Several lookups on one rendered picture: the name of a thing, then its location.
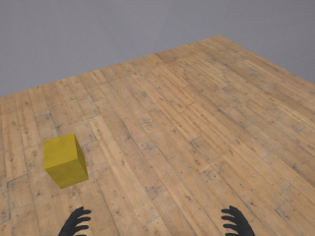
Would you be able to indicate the robot left hand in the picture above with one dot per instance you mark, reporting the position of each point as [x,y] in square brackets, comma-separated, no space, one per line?
[69,228]

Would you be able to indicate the robot right hand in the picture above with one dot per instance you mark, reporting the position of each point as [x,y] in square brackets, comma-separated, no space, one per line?
[242,226]

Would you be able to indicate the carton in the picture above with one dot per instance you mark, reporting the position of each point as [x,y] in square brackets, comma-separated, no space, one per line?
[64,161]

